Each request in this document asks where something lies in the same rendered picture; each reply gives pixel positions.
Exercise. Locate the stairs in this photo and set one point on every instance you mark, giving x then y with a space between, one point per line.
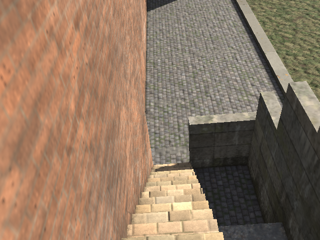
173 207

